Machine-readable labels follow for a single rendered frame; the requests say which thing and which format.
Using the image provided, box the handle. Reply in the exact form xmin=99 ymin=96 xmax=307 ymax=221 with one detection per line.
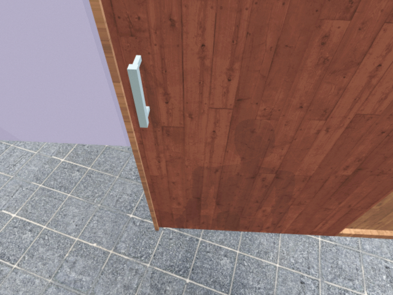
xmin=127 ymin=55 xmax=150 ymax=128

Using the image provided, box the wardrobe door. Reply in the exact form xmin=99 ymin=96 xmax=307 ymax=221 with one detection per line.
xmin=101 ymin=0 xmax=393 ymax=236
xmin=346 ymin=192 xmax=393 ymax=230

